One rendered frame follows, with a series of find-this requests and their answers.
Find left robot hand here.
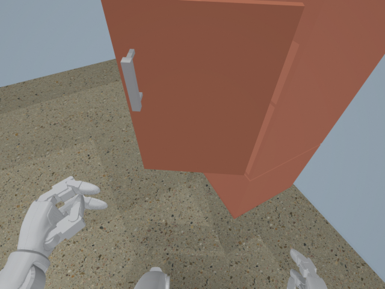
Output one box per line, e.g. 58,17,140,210
17,176,108,257

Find robot left shin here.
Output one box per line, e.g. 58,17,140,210
150,267,162,272

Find cupboard door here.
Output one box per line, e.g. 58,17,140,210
101,0,305,175

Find right robot hand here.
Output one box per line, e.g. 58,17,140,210
287,249,327,289

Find robot left thigh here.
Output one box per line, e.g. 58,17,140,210
134,271,170,289

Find handle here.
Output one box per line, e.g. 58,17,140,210
120,49,143,111

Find robot left forearm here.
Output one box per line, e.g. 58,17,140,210
0,250,51,289

